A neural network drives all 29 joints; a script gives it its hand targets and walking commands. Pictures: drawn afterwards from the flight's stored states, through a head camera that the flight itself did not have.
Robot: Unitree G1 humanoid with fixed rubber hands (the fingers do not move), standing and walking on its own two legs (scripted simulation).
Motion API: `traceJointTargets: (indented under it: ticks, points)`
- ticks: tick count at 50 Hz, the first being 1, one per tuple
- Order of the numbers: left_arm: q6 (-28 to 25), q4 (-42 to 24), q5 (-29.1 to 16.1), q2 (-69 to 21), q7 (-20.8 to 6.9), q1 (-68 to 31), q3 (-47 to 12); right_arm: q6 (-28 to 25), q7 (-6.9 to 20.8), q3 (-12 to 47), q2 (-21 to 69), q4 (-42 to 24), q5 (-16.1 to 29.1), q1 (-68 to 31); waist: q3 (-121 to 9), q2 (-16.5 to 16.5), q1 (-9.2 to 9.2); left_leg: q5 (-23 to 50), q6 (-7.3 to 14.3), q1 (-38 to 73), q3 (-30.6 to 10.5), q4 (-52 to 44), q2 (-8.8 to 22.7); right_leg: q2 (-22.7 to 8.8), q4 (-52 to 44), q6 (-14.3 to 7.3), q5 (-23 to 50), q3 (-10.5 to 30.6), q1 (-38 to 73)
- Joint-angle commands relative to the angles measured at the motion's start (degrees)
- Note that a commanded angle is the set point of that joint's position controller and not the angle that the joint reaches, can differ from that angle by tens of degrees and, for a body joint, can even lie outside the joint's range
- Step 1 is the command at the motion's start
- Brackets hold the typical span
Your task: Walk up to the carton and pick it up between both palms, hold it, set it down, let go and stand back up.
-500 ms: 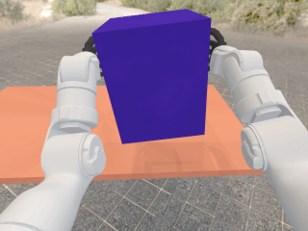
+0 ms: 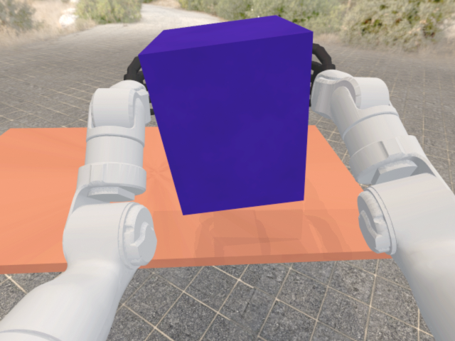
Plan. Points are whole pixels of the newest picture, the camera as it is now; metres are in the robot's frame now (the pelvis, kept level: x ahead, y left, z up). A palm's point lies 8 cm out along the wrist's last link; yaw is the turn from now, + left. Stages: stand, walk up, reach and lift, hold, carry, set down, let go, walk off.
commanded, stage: hold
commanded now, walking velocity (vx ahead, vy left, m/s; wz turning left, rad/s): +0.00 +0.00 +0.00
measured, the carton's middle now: (230, 112) +0.39 +0.00 +0.29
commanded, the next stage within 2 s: none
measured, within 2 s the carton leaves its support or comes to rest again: neither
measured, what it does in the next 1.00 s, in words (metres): stands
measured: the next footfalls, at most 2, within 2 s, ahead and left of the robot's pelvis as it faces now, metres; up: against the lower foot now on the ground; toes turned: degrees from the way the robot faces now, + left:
none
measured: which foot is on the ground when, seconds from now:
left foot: down 0.00-1.00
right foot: down 0.00-1.00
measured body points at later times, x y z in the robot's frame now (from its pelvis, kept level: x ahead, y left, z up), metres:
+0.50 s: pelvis +0.00 +0.00 +0.00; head -0.09 +0.02 +0.44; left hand +0.39 +0.15 +0.32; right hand +0.38 -0.15 +0.34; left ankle +0.01 +0.13 -0.75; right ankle +0.00 -0.13 -0.75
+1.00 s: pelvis +0.00 +0.00 +0.00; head -0.10 +0.02 +0.44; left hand +0.39 +0.15 +0.33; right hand +0.38 -0.14 +0.35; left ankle +0.02 +0.13 -0.75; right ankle +0.00 -0.13 -0.75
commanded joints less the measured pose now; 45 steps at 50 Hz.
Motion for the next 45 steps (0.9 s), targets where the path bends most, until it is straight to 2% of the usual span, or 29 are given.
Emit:
traceJointTargets:
  ticks: [1, 2, 3, 5, 8, 9, 11, 12, 13, 15, 17, 19, 20, 21, 22, 24, 25, 27, 28, 31, 32, 37, 39, 40, 41, 42, 43, 44, 45]
  points:
    - [-6.3, -10.8, -10.7, -37.9, -7.2, -48.2, -15.0, -1.0, 8.9, 4.8, 40.5, -20.3, 10.3, -49.3, -17.6, 3.9, 0.07, 13.6, -1.9, 6.1, 1.5, -2.0, -3.7, 3.2, 0.0, 0.8, 9.2, 0.3, 6.2]
    - [-6.4, -10.9, -10.3, -36.9, -7.4, -46.6, -14.2, -0.5, 8.7, 4.8, 40.5, -18.1, 9.6, -46.9, -16.7, 3.2, -0.56, 13.4, -1.6, 6.8, 1.7, -2.1, -3.9, 2.6, -0.6, 0.5, 9.2, 0.8, 5.3]
    - [-6.1, -10.3, -10.2, -38.6, -7.6, -47.6, -15.0, -0.7, 8.8, 4.0, 40.2, -18.9, 10.0, -48.1, -16.3, 4.5, -0.21, 13.2, -2.1, 5.6, 1.4, -2.4, -3.8, 2.6, 0.0, 0.4, 8.9, 0.7, 5.5]
    - [-5.5, -9.8, -10.9, -38.4, -7.7, -42.1, -16.2, -0.9, 8.5, 6.0, 40.6, -23.4, 10.3, -47.5, -20.3, 2.7, -0.5, 17.3, -2.2, 8.0, 1.5, -1.3, -4.4, 3.1, -0.2, 1.0, 13.6, 0.4, 7.4]
    - [-5.3, -11.3, -10.4, -37.8, -8.0, -45.0, -16.7, -0.3, 8.2, 3.7, 38.0, -19.8, 9.3, -46.9, -17.1, 4.3, -2.38, 16.0, -2.8, 7.5, 1.5, -1.3, -3.9, 3.6, -0.2, 0.5, 11.5, 0.6, 6.6]
    - [-5.5, -11.5, -10.2, -37.0, -8.0, -46.2, -15.3, -0.2, 8.5, 4.6, 38.2, -20.0, 10.3, -47.0, -15.8, 3.6, -1.35, 14.4, -2.7, 7.1, 1.3, -2.0, -3.8, 3.4, -0.5, 0.4, 9.4, 0.5, 5.5]
    - [-5.5, -11.0, -11.0, -37.4, -7.6, -45.8, -16.0, -0.4, 8.5, 5.2, 39.5, -21.1, 10.2, -48.4, -18.4, 3.8, -1.35, 15.1, -2.2, 7.8, 1.5, -1.9, -4.0, 3.0, -0.3, 0.8, 11.2, 0.7, 6.1]
    - [-5.5, -8.9, -10.3, -37.3, -8.0, -43.5, -14.3, 0.1, 8.5, 5.0, 39.1, -19.9, 9.6, -46.6, -16.4, 1.6, -0.78, 15.1, -1.9, 6.9, 1.4, -2.6, -4.0, 3.0, -0.7, 0.9, 11.4, 0.6, 6.5]
    - [-5.7, -10.8, -10.4, -36.7, -8.0, -43.9, -15.0, -0.8, 8.2, 5.3, 38.7, -24.0, 9.8, -49.1, -19.4, 2.2, -0.64, 16.4, -1.6, 7.7, 1.6, -1.5, -4.2, 3.0, -0.3, 0.7, 13.0, 0.7, 6.8]
    - [-5.4, -8.0, -8.3, -35.3, -8.1, -44.0, -12.0, -0.1, 8.3, 4.4, 38.8, -20.3, 9.7, -47.4, -15.8, 1.6, -0.03, 13.9, -1.9, 6.2, 1.7, -2.4, -3.9, 3.3, -0.6, 0.7, 10.3, 0.2, 5.9]
    - [-5.8, -9.4, -9.1, -35.3, -8.2, -47.1, -12.4, -0.3, 8.3, 5.9, 40.3, -21.6, 9.8, -49.5, -16.6, 0.7, 0.33, 13.0, -1.4, 6.1, 2.1, -2.2, -4.0, 3.2, -0.3, 0.7, 9.4, 0.5, 6.1]
    - [-5.6, -10.7, -10.3, -38.0, -8.4, -46.1, -14.8, -0.5, 8.1, 4.6, 40.6, -20.4, 9.4, -47.5, -18.5, 4.1, -0.92, 15.8, -2.5, 6.9, 2.3, -1.7, -4.2, 3.2, -0.1, 0.5, 11.4, 0.6, 6.8]
    - [-5.3, -10.2, -11.1, -38.9, -8.0, -44.0, -16.4, -1.4, 7.8, 5.5, 39.4, -24.5, 10.5, -49.4, -19.8, 4.8, -1.02, 18.7, -2.8, 8.2, 1.9, -0.7, -4.3, 3.4, -0.2, 0.6, 14.0, 0.6, 7.1]
    - [-5.0, -10.1, -10.7, -38.2, -8.1, -43.4, -15.9, -0.7, 7.9, 5.1, 38.3, -22.7, 9.8, -47.5, -17.4, 4.1, -2.07, 18.6, -3.0, 8.1, 1.8, -1.0, -4.3, 3.6, -0.1, 0.7, 14.3, 0.3, 6.6]
    - [-5.4, -9.7, -10.1, -37.0, -8.4, -43.4, -14.3, -0.8, 7.8, 6.5, 40.3, -24.3, 9.9, -48.8, -18.4, 1.7, -0.54, 17.1, -1.8, 7.7, 2.0, -1.5, -4.5, 3.3, -0.3, 1.3, 14.0, 0.3, 7.5]
    - [-5.7, -10.6, -9.5, -36.4, -7.9, -45.2, -13.5, -0.7, 8.0, 7.2, 41.1, -23.1, 10.4, -48.7, -19.1, 1.7, 0.43, 16.9, -1.4, 8.3, 1.8, -1.7, -4.0, 3.3, -0.2, 1.2, 12.8, 0.3, 7.0]
    - [-5.2, -10.4, -10.2, -36.5, -8.0, -43.8, -14.6, -0.5, 8.0, 5.7, 39.8, -23.3, 9.8, -47.1, -19.3, 2.5, -0.67, 15.8, -1.9, 6.9, 1.9, -1.6, -4.2, 3.2, 0.1, 0.7, 12.2, 0.8, 7.2]
    - [-5.3, -11.8, -11.1, -38.1, -7.8, -45.6, -16.1, -1.1, 7.8, 6.9, 40.1, -26.4, 11.4, -52.1, -20.3, 3.8, -0.45, 17.0, -2.0, 8.2, 1.4, -0.4, -4.1, 3.1, 0.3, 0.6, 13.2, 0.9, 6.3]
    - [-5.4, -9.4, -9.6, -35.9, -7.9, -46.9, -13.6, 0.1, 8.0, 5.4, 39.4, -21.1, 9.6, -49.0, -16.2, 2.2, -0.89, 13.2, -1.5, 6.8, 1.6, -1.9, -4.4, 3.2, -0.7, 1.2, 9.9, 1.0, 5.0]
    - [-5.6, -8.0, -9.8, -37.0, -8.2, -43.9, -13.9, -0.2, 8.0, 4.4, 39.6, -20.7, 8.7, -47.7, -17.3, 2.9, -0.74, 13.5, -1.8, 5.9, 1.9, -2.2, -4.1, 3.1, -0.5, 0.7, 9.6, 0.7, 6.3]
    - [-6.3, -10.2, -10.1, -36.5, -7.8, -46.1, -13.5, -0.7, 8.1, 6.2, 41.4, -23.6, 10.0, -49.9, -19.5, 1.3, 0.76, 14.9, -0.9, 7.0, 1.6, -2.1, -4.2, 2.6, -0.2, 1.1, 11.6, 0.8, 6.7]
    - [-6.2, -10.5, -10.9, -36.0, -8.0, -47.3, -13.9, -0.2, 7.9, 5.4, 40.8, -21.3, 9.6, -47.9, -17.8, 1.5, -1.52, 13.9, -1.7, 7.6, 1.7, -2.3, -4.4, 2.8, -0.5, 1.2, 11.3, 0.3, 6.2]
    - [-5.2, -5.7, -8.7, -36.0, -8.4, -43.8, -12.2, -0.1, 7.8, 4.3, 39.5, -19.8, 9.8, -47.9, -15.9, 3.0, -0.05, 12.5, -1.4, 6.2, 1.9, -2.7, -4.3, 2.4, -0.9, 1.0, 9.3, 0.6, 5.1]
    - [-5.8, -6.5, -9.5, -36.1, -8.3, -44.9, -12.9, -0.1, 8.2, 3.4, 39.5, -18.3, 9.4, -46.7, -15.1, 3.0, -1.26, 11.6, -1.9, 6.3, 1.8, -2.6, -3.8, 2.4, -1.2, 0.7, 7.9, 0.5, 4.7]
    - [-5.7, -4.9, -9.0, -36.1, -8.7, -43.2, -11.7, -0.5, 8.2, 3.7, 38.9, -20.3, 8.8, -48.7, -14.1, 1.5, 0.42, 11.5, -1.2, 5.1, 2.0, -3.1, -4.0, 2.6, -1.0, 0.7, 6.9, 0.8, 4.2]
    - [-6.3, -9.3, -10.1, -36.1, -8.3, -47.7, -13.1, -0.3, 8.3, 3.3, 39.6, -19.1, 9.0, -49.3, -16.7, 4.3, -0.16, 12.9, -1.8, 5.2, 1.9, -2.4, -4.0, 3.0, 0.0, 0.4, 8.4, 1.0, 5.5]
    - [-6.3, -11.0, -11.6, -38.9, -8.1, -47.2, -15.6, -0.6, 8.3, 4.6, 40.1, -21.7, 9.4, -48.8, -19.6, 3.8, -1.75, 15.6, -2.5, 6.7, 2.0, -1.9, -4.1, 3.2, -0.1, 0.7, 11.3, 0.8, 6.6]
    - [-5.5, -9.6, -11.5, -39.0, -8.1, -45.8, -15.5, -0.6, 8.2, 3.6, 37.9, -21.1, 9.7, -49.2, -18.6, 5.6, -1.96, 16.1, -2.4, 7.1, 1.3, -1.8, -4.0, 3.2, -0.2, 0.2, 11.7, 0.9, 6.7]
    - [-5.3, -7.7, -10.6, -37.5, -8.1, -44.8, -14.1, -0.7, 7.9, 3.1, 37.6, -19.4, 9.0, -48.7, -15.9, 3.5, -2.19, 14.3, -2.3, 6.4, 1.2, -1.9, -3.9, 3.1, -0.7, 0.2, 10.1, 0.7, 5.7]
